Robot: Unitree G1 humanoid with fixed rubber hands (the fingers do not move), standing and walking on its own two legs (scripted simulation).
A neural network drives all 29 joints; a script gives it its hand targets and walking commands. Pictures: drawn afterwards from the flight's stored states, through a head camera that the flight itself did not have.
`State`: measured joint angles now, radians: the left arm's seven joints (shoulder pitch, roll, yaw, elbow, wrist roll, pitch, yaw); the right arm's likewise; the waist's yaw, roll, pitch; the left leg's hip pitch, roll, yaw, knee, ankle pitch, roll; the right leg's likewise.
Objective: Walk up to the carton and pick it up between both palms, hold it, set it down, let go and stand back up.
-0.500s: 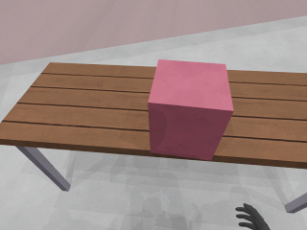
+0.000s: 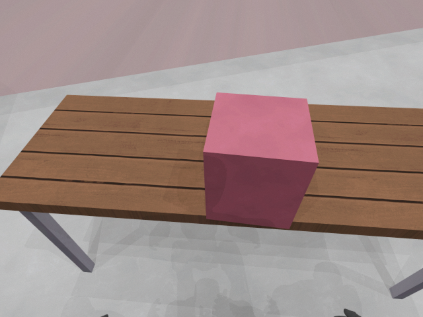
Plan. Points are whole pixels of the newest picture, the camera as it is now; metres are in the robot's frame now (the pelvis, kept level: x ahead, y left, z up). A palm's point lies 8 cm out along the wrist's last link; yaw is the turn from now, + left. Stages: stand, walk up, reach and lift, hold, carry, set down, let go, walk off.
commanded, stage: walk up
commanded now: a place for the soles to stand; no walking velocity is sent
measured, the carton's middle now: (253, 162) +0.48 -0.08 +0.00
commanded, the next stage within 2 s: none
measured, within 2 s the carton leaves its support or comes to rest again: neither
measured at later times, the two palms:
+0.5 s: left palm out of the picture +0.08 +0.24 -0.12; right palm out of the picture +0.12 -0.29 -0.10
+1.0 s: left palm out of the picture +0.13 +0.22 -0.12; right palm (371, 300) +0.20 -0.29 -0.10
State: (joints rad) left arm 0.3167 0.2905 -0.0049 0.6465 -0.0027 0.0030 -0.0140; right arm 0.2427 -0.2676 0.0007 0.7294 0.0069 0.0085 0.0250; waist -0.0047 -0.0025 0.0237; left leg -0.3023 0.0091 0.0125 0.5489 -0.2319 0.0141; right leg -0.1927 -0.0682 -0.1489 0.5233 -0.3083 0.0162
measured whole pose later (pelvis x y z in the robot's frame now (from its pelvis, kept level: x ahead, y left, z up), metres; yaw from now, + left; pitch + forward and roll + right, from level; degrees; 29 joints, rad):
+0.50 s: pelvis +0.04 -0.03 -0.01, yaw -2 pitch +0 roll +1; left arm 0.43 0.29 0.01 0.67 0.02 0.00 -0.02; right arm 0.32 -0.26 -0.03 0.66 -0.04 -0.02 0.00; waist 0.02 -0.02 0.03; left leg -0.28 0.02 0.02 0.62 -0.33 -0.01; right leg -0.21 -0.01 -0.07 0.64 -0.41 -0.02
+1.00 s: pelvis +0.07 -0.04 -0.01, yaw -5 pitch -2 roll +1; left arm 0.40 0.28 0.02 0.65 0.01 0.04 0.01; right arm 0.18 -0.22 0.00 0.64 -0.02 0.01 -0.02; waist 0.02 -0.03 0.08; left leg -0.35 0.02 0.09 0.66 -0.27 0.03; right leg -0.27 -0.01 0.00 0.77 -0.54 0.02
